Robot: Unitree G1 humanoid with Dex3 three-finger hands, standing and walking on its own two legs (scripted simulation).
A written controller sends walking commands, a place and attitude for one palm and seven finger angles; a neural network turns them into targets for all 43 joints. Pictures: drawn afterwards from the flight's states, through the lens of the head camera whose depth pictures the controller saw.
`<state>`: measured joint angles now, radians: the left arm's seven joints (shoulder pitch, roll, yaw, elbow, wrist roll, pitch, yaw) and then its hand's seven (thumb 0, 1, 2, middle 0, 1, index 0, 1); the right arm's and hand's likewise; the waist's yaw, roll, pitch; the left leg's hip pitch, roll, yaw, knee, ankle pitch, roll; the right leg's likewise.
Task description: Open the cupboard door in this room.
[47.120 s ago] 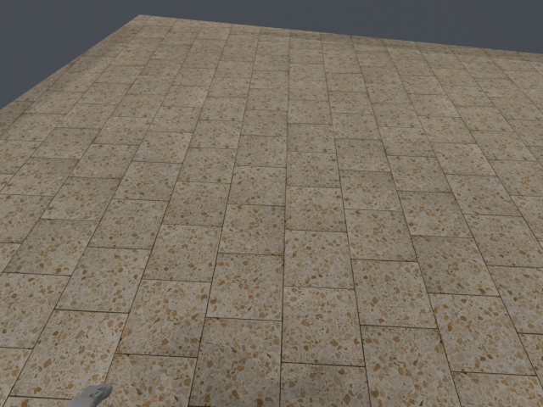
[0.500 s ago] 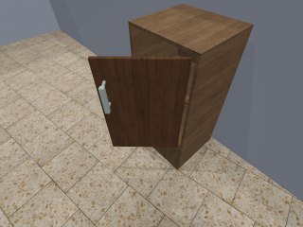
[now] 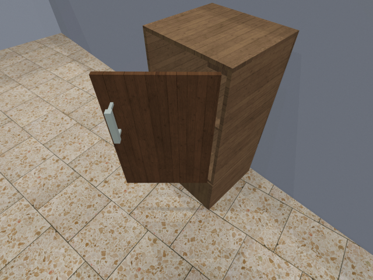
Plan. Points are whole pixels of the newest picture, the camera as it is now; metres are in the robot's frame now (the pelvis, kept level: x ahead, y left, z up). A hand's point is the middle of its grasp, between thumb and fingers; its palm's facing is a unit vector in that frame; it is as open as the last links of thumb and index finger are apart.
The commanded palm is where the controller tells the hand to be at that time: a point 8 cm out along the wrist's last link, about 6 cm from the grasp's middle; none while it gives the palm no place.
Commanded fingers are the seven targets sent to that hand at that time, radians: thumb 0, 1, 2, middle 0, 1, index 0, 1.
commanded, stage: come to a stop and stand still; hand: left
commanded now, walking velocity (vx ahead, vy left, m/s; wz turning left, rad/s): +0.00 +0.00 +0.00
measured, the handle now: (114, 123) +0.60 +0.28 -0.05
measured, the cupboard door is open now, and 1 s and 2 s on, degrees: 46 46 46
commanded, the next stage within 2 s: look again from close up in 0.26 s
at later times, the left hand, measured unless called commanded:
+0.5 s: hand out of the picture +0.01 +0.16 -0.17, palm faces +0.03 -0.98 -0.18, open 7.4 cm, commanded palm none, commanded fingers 0.00 0.90 0.90 -0.20 -0.30 -0.20 -0.30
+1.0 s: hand out of the picture +0.01 +0.16 -0.17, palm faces +0.04 -0.98 -0.17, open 7.4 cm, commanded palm none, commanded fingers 0.00 0.90 0.90 -0.20 -0.30 -0.20 -0.30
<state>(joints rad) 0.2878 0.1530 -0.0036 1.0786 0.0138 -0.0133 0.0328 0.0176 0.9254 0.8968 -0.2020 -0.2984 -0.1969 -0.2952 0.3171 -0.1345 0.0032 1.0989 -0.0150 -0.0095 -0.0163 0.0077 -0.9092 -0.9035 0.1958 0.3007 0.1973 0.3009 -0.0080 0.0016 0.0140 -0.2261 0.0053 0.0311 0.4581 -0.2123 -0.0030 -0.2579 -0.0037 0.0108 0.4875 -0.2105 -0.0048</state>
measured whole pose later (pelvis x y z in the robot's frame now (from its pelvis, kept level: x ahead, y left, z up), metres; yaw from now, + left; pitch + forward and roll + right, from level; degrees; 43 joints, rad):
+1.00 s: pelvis +0.02 +0.00 +0.00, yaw +0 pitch -2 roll +1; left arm 0.31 0.13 0.00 1.10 0.02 -0.01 0.03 0.01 0.91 0.90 -0.20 -0.30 -0.20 -0.29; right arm 0.30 -0.13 0.00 1.13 -0.02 -0.01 -0.02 0.01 -0.91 -0.90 0.20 0.30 0.20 0.30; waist 0.01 0.00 0.02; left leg -0.17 0.01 0.03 0.42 -0.22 -0.01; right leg -0.21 0.00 0.01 0.45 -0.22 -0.01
